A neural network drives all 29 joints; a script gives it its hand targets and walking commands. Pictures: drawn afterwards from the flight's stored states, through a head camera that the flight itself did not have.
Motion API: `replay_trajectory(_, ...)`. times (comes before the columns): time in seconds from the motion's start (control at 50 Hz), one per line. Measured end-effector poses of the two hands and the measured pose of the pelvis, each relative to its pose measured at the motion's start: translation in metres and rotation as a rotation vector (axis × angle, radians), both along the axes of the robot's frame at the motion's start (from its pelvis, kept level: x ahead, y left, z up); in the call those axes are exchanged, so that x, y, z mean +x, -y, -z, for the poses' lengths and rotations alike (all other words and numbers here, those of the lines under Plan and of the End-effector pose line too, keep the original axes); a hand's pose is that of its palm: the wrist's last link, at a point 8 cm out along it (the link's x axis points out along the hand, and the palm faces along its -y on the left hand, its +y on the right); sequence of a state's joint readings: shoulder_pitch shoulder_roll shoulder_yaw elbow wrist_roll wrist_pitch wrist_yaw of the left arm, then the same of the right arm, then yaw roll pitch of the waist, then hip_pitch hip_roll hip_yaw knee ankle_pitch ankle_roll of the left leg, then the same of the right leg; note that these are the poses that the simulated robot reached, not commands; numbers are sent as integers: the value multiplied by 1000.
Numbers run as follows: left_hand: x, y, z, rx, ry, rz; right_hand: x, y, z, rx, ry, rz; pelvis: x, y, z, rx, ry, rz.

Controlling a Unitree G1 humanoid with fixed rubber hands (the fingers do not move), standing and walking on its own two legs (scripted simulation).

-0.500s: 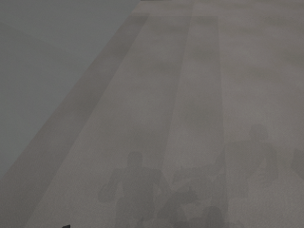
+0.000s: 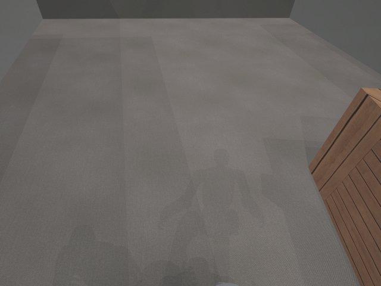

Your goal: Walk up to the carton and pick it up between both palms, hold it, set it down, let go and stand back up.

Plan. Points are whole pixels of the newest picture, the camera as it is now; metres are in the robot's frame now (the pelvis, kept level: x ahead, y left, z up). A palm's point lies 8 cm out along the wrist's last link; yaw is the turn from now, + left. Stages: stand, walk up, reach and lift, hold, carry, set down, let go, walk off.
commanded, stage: walk up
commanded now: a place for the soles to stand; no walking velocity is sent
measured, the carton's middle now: out of the picture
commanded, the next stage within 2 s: none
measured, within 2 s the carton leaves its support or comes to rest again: neither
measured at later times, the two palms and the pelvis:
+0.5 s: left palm (145, 239) +0.27 +0.12 -0.09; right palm out of the picture +0.09 -0.41 -0.15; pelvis +0.12 -0.13 -0.01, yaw -23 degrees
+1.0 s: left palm (222, 156) +0.58 -0.10 -0.11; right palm out of the picture +0.15 -0.46 -0.09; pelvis +0.32 -0.23 +0.00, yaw -46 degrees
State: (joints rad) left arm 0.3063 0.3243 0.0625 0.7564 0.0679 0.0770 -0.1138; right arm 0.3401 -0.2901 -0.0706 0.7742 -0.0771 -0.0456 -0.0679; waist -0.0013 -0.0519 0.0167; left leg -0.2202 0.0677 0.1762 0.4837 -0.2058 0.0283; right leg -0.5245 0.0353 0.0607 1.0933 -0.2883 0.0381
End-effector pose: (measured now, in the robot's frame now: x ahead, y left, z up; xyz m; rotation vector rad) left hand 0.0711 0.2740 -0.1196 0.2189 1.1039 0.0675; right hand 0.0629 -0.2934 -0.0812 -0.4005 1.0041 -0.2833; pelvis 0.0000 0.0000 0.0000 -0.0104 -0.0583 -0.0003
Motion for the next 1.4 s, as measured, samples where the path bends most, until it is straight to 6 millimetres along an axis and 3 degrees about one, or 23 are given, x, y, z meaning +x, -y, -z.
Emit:
replay_trajectory(0.08, 30, 9, -1, -9, -18, 63, -13, 15, 0, 4, -4, 84, 13, 9, -1, 20, 3, 77)
replay_trajectory(0.16, 60, 31, -3, 1, -54, 137, -21, 26, 10, 42, 1, 146, 28, 23, 0, 36, 2, 159)
replay_trajectory(0.26, 119, 77, -11, 33, -26, 245, -40, 48, 37, 110, -40, 248, 50, 51, 7, 58, -4, 239)
replay_trajectory(0.36, 181, 128, -18, 103, 81, 286, -48, 85, 78, 175, -127, 321, 79, 91, 25, 31, 4, 289)
replay_trajectory(0.4, 192, 141, -19, 126, 104, 272, -37, 95, 87, 219, -136, 332, 90, 103, 28, 28, 5, 320)
replay_trajectory(0.44, 195, 147, -22, 151, 71, 263, -13, 103, 85, 252, -94, 337, 102, 113, 24, 26, 3, 354)
replay_trajectory(0.54, 201, 157, -25, 202, -54, 296, 58, 123, 57, 265, 79, 316, 136, 135, 10, 21, -4, 437)
replay_trajectory(0.6, 215, 168, -20, 189, -107, 326, 90, 135, 40, 244, 131, 326, 161, 148, 6, 20, -19, 490)
replay_trajectory(0.68, 255, 191, -4, 144, -136, 381, 126, 152, 27, 193, 161, 360, 200, 162, 10, 9, -39, 555)
replay_trajectory(0.74, 300, 212, 17, 109, -136, 449, 146, 165, 25, 130, 186, 410, 234, 172, 22, 4, -44, 603)
replay_trajectory(0.8, 353, 246, 29, 86, -110, 550, 146, 172, 21, 71, 177, 481, 259, 181, 26, 37, -20, 655)
replay_trajectory(0.92, 457, 324, 5, 56, 11, 744, 113, 174, 3, 52, 97, 691, 297, 210, 6, 3, -4, 742)
replay_trajectory(1.02, 515, 390, -8, 30, 67, 851, 86, 170, 9, 95, 27, 817, 323, 238, 3, 27, 11, 811)
replay_trajectory(1.14, 554, 494, -15, 16, 110, 996, 73, 174, 44, 196, -21, 938, 350, 284, 14, 57, 18, 909)
replay_trajectory(1.24, 579, 581, -15, 31, 202, 1068, 76, 201, 85, 280, -58, 1001, 368, 337, 34, 17, 3, 969)
replay_trajectory(1.3, 589, 605, -19, 47, 237, 1042, 97, 230, 90, 320, -27, 990, 376, 362, 34, 25, 19, 1014)
replay_trajectory(1.4, 595, 608, -32, 120, 177, 1012, 146, 300, 63, 256, 132, 940, 396, 395, 16, 19, 28, 1072)
